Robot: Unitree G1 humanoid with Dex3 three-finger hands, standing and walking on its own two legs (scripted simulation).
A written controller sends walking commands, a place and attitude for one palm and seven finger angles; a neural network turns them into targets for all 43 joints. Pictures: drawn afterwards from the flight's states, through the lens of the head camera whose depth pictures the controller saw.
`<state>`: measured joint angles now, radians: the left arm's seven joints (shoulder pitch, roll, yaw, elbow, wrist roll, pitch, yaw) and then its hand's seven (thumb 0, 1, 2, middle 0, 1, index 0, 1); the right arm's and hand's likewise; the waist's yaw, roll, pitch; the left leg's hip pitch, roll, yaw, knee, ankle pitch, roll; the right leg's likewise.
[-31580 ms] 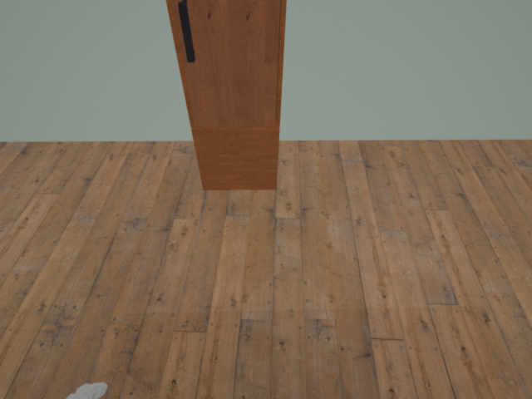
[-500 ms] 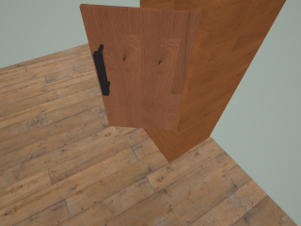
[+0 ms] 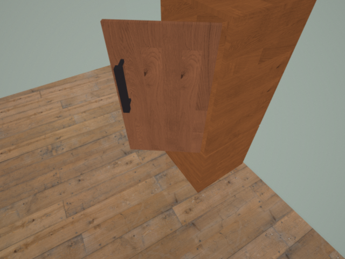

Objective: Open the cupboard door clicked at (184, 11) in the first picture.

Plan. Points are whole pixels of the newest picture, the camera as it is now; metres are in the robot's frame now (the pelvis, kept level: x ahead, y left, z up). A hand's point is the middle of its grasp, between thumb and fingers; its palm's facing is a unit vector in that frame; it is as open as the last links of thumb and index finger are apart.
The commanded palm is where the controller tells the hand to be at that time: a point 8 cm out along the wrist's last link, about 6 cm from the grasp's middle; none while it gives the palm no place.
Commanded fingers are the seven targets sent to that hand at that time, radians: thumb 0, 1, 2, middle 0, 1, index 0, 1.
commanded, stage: come to a stop and stand still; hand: left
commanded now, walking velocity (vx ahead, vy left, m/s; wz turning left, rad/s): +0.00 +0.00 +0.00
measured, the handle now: (124, 87) +0.62 +0.21 +0.05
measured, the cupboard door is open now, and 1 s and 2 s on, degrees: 53 53 53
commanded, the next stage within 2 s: look again from close up in 0.22 s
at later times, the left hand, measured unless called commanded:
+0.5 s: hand out of the picture +0.03 +0.20 -0.17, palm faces -0.02 -0.98 -0.20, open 7.4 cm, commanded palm none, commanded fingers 0.00 0.90 0.90 -0.20 -0.30 -0.20 -0.30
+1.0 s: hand out of the picture +0.09 +0.22 -0.17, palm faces +0.05 -0.97 -0.22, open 7.4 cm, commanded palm +0.14 +0.26 -0.06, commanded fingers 0.00 0.83 0.87 -0.20 -0.34 -0.20 -0.34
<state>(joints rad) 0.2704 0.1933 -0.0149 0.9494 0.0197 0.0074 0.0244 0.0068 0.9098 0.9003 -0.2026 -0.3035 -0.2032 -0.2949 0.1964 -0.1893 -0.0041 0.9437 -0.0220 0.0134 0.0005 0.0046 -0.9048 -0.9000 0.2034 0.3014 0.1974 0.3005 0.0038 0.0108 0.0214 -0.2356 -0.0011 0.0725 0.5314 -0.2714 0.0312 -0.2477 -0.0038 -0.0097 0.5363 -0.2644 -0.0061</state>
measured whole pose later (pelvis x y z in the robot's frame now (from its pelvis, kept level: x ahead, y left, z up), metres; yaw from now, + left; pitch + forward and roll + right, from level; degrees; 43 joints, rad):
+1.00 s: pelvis +0.04 +0.03 +0.00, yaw +0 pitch +0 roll +0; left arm 0.28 0.21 0.03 0.91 -0.01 0.06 0.03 0.01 0.91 0.90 -0.20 -0.30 -0.20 -0.30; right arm 0.22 -0.20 0.00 1.04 0.00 -0.04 -0.02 0.01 -0.90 -0.90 0.21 0.30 0.20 0.30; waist 0.00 -0.02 0.03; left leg -0.17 -0.03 0.09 0.48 -0.31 0.06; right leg -0.19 -0.03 0.01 0.49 -0.29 0.03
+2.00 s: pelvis +0.00 +0.01 -0.05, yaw +2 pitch +10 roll -2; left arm 0.19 0.35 0.35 0.19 -0.37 -0.33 -0.47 0.00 -0.11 0.47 -0.27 -0.96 -0.28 -0.95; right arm 0.31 -0.28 0.02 0.57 0.04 -0.25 -0.06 0.02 -0.90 -0.90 0.21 0.30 0.20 0.30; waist 0.00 0.02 -0.09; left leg -0.69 0.00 0.02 0.97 -0.46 0.05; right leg -0.66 0.00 -0.08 0.90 -0.42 -0.01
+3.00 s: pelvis +0.01 +0.01 -0.02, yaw +2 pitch +6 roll -2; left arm -0.07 0.44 0.43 0.39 -0.36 -0.18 -0.54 -0.01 -0.50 0.30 -0.30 -1.20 -0.30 -1.20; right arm 0.30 -0.28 0.05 0.55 0.05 -0.19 -0.08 0.01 -0.90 -0.90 0.21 0.30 0.20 0.30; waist 0.01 0.02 -0.06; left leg -0.51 0.00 0.02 0.80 -0.39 0.05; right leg -0.49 0.01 -0.07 0.73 -0.35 -0.02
